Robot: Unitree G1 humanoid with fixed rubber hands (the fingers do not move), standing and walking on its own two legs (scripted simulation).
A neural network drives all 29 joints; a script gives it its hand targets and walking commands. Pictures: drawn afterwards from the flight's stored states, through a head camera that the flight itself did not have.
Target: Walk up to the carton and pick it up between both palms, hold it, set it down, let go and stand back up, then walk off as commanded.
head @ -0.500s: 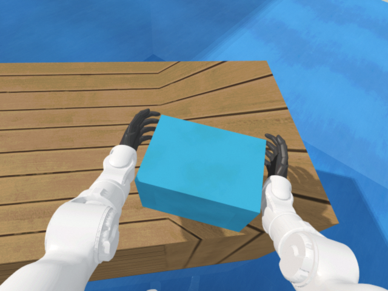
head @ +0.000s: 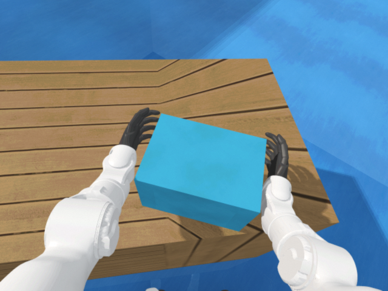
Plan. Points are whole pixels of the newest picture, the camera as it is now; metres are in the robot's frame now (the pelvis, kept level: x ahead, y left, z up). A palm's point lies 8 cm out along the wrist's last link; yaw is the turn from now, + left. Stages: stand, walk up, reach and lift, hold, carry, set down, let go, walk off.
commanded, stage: reach and lift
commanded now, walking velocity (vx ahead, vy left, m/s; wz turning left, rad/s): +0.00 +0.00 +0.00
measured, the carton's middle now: (201, 174) +0.37 -0.03 -0.03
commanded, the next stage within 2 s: none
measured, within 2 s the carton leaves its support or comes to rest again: leaves its support in 0.44 s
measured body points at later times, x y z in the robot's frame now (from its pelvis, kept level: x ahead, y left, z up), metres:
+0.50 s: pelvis +0.00 +0.00 +0.00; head +0.07 +0.03 +0.44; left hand +0.44 +0.12 +0.03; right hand +0.37 -0.20 +0.01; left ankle +0.03 +0.08 -0.71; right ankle +0.00 -0.20 -0.71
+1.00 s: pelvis -0.01 -0.05 +0.02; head -0.01 -0.05 +0.47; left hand +0.42 +0.08 +0.11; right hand +0.36 -0.24 +0.09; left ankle +0.03 +0.08 -0.71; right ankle +0.00 -0.20 -0.71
